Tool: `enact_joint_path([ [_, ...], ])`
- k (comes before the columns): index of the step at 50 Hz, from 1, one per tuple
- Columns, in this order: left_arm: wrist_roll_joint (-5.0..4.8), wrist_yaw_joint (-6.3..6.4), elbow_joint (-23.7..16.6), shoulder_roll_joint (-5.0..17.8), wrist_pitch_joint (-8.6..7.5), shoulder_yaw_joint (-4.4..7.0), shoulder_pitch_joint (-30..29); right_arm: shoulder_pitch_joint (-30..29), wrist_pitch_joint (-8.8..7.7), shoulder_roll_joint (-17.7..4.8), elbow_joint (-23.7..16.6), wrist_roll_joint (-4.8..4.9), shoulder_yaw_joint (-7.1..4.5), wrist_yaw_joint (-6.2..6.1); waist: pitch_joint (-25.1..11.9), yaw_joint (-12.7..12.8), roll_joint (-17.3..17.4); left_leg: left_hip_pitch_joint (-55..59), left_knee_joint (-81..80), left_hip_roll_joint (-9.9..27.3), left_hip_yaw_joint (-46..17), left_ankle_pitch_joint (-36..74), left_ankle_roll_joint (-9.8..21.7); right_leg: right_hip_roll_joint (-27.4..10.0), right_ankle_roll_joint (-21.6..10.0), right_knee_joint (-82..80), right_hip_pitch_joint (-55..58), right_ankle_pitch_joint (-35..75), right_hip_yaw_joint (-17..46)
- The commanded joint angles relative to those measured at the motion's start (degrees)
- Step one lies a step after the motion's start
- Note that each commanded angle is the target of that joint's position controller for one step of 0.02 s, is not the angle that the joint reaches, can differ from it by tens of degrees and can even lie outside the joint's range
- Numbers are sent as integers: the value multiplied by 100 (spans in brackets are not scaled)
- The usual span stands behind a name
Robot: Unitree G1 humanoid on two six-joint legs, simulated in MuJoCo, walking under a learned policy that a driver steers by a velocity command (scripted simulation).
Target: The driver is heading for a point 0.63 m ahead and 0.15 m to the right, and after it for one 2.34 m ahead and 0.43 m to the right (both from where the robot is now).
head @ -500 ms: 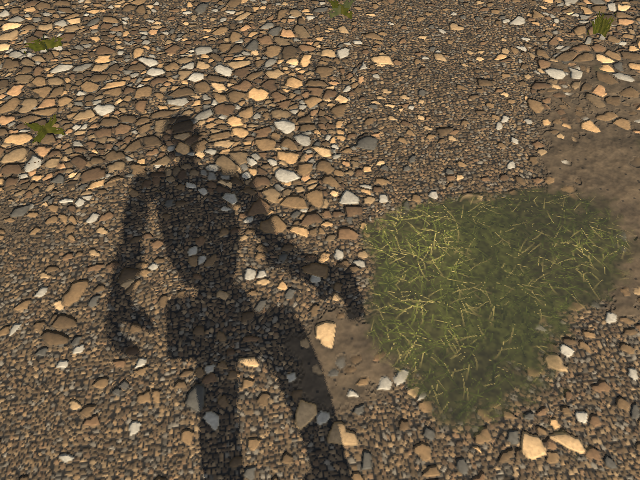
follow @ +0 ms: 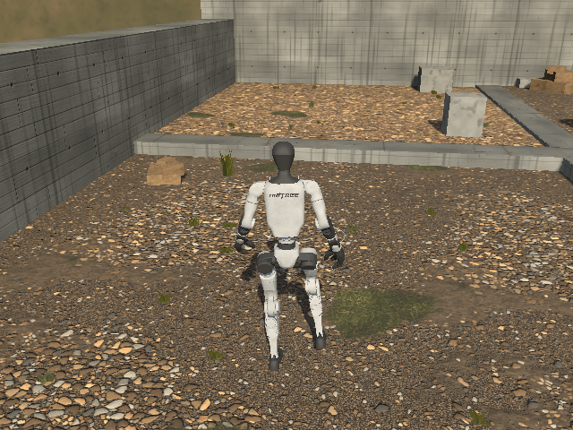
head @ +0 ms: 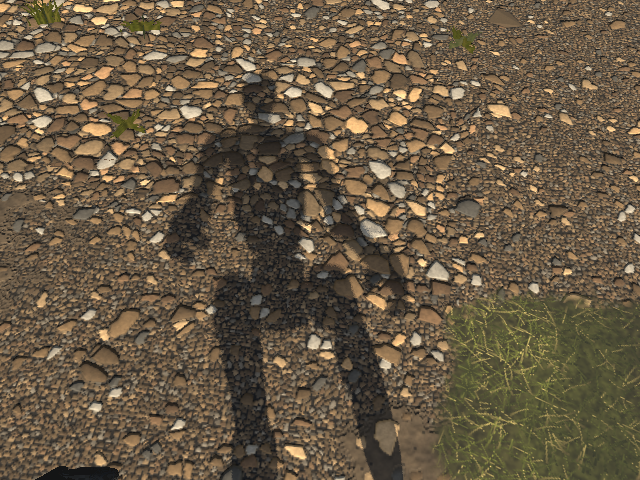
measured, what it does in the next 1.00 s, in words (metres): walks ahead, turning right: right foot, then left foot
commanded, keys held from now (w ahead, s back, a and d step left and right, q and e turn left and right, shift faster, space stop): w+e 0.70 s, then e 0.16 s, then no key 0.08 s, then q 0.06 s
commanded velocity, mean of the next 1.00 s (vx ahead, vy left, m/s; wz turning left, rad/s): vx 0.43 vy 0.00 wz -0.31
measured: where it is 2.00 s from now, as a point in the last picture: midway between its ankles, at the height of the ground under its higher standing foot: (359, 409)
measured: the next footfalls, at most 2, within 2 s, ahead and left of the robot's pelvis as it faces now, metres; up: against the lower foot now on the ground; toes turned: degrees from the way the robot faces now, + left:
right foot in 0.26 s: +0.33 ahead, -0.15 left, +0.00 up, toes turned -1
left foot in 0.74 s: +0.63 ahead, +0.00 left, +0.00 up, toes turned -22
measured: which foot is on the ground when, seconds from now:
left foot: down 0.00-0.28, up 0.30-0.72, down 0.74-1.00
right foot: up 0.00-0.24, down 0.26-0.76, up 0.78-1.00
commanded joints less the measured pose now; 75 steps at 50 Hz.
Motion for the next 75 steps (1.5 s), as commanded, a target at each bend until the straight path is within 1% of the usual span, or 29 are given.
enact_joint_path([
  [1,-22,-49,-272,202,-39,8,-171,-226,-97,-906,-339,15,-232,-112,-326,59,590,-216,-752,1144,-751,1112,781,186,104,-1223,499,1278,-240],
  [8,-170,-250,-523,373,-119,16,-929,386,-92,-1021,155,-4,-225,-73,41,-304,659,1089,-504,1887,-915,1148,627,244,-444,-2178,70,1146,-293],
  [12,-159,-271,-234,673,-99,203,343,96,4,-1070,184,-34,-229,-128,-714,437,626,1376,1022,1624,-276,4012,275,741,-960,-2449,1736,631,-707],
  [13,-132,-247,-78,930,-82,296,1194,78,16,-937,69,-109,-153,-172,-1412,793,333,638,2321,1391,-10,3561,78,283,-1254,-2288,3205,980,-45],
  [14,-99,-245,-55,1493,-54,440,1676,672,-85,-534,-112,-147,-22,-147,-2107,595,-962,-1552,4509,485,393,892,-448,-983,-2204,-2537,5247,330,2536],
  [15,-242,-285,49,1096,-33,355,1858,541,-204,-580,-115,-128,17,-104,-2206,709,-1260,-2765,5253,154,-121,-2046,-545,-1327,-2449,-3446,5788,-840,4142],
  [17,-174,-223,-113,716,31,236,1285,-427,-378,-909,-326,80,-39,-1,-883,745,-222,-3302,5292,742,-238,-1341,-421,-1015,-2011,-3662,4521,-1134,2969],
  [19,-95,-188,-196,551,61,162,957,-625,-416,-848,-384,-130,-74,-16,-382,429,67,-2890,4394,1049,-158,-824,-478,-599,-1873,-3866,3426,-13,2180],
  [22,-127,-114,-223,599,71,178,890,-453,-330,-665,-356,-190,-49,-47,-425,235,-230,-2511,3760,1057,8,-616,-742,-335,-1947,-4016,2891,1004,1683],
  [27,-213,46,-14,816,146,261,1276,-1430,-322,-387,-566,-166,51,-70,-269,541,-223,-2176,1892,788,96,974,-1005,66,-1656,-3956,2411,1245,1129],
  [32,-271,117,182,775,282,271,1734,-2153,-434,-462,-720,-49,23,46,-261,755,-295,-1754,856,514,-30,1353,-910,-46,-1484,-3537,2800,850,1625],
  [36,-237,144,134,734,383,295,1503,-1587,-523,-765,-576,-52,-141,36,-397,320,-540,-815,279,493,-6,801,-536,-30,-1228,-2675,3138,1513,2011],
  [37,-203,126,39,559,387,237,1379,-1031,-550,-945,-500,-153,-218,-9,-908,17,-444,252,228,832,-151,1183,-274,305,-998,-1764,2897,1850,1748],
  [38,-80,137,-158,266,374,134,1371,-198,-533,-1324,-453,-258,-309,-69,-1838,-260,279,1857,606,1909,-1098,2273,121,747,-710,-118,2061,638,1220],
  [39,-192,119,-198,-3,351,36,2438,-32,-411,-1475,-289,-248,-344,-34,-2531,227,2118,3415,585,3248,-3264,2793,1182,1424,-369,1423,213,-2963,689],
  [41,-240,164,-111,927,463,266,1772,-465,-278,-600,-503,-98,-147,-43,-1469,-7,852,2217,388,2867,-2285,2473,789,719,-121,2236,-281,-2323,570],
  [42,-203,191,-190,897,535,294,1468,-768,-221,-521,-496,-125,-98,-41,-1054,102,466,1519,304,2570,-1595,2993,656,553,-12,2152,-178,-2042,358],
  [45,-188,178,-300,428,691,239,1453,-1097,-185,-528,-290,-193,-84,-21,-535,402,875,130,-181,2016,-554,3291,638,361,93,1465,473,-1618,15],
  [51,-21,106,-369,-7,633,31,1032,-1294,-139,-628,135,-72,-70,16,-1011,418,787,-159,-336,1829,70,3599,751,324,11,-913,1810,-245,-151],
  [55,-15,93,-417,270,585,118,726,-1210,-75,-857,338,81,-73,101,-820,453,754,-223,30,1679,-232,2275,506,606,-200,-2501,2661,627,-357],
  [57,57,187,-565,746,574,229,654,-887,-89,-635,396,6,25,109,-915,378,345,-665,462,1295,-323,736,-87,-120,-557,-2899,3575,2240,291],
  [58,76,266,-671,1059,656,306,578,-408,-111,-481,435,-109,67,136,-1129,135,-443,-1295,903,825,4,-1023,-400,-920,-1010,-2559,4180,2998,751],
  [59,29,256,-585,841,721,277,533,-406,-56,-357,411,-21,116,90,-1266,199,-941,-1279,1261,675,434,-1430,-584,-1147,-1392,-2786,3831,2037,957],
  [63,14,251,-553,746,651,302,383,-627,295,-803,317,14,-99,-45,-733,414,-1097,-1694,3214,753,415,-2229,-787,-1463,-1690,-3189,3126,1946,1116],
  [68,-66,242,-463,651,595,332,-314,-490,532,-513,231,40,-118,-40,-671,161,-764,-1095,2962,937,559,-1594,-836,-1178,-1466,-3153,2512,2013,88],
  [72,-216,247,-268,591,665,348,-341,-156,540,-587,234,9,-213,103,-796,-17,-500,-102,1159,602,926,-164,-487,-942,-993,-2334,2330,1037,-457],
  [73,-166,231,-116,393,682,318,46,-187,515,-849,168,-51,-293,64,-595,110,347,216,470,848,240,837,-237,-546,-520,-1443,1790,-81,-933],
  [74,103,223,-339,106,706,207,33,-274,479,-1663,-74,-70,-457,-54,-370,291,2207,643,-26,2411,-2111,2706,650,359,150,293,225,-2602,-1273],
  [75,21,283,-494,312,672,261,-578,-80,358,-1664,-154,-341,-408,14,-702,-187,1741,313,-309,2845,-2765,2463,1438,651,72,1291,30,-3091,-270],
])
Keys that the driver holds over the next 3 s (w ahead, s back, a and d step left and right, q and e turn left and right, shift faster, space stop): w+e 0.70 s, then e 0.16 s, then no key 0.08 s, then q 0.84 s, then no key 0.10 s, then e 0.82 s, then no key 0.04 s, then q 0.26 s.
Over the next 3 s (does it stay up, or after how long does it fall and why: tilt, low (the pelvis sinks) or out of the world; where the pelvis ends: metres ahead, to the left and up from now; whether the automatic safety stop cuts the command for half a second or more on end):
stays up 0.59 -0.17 -0.01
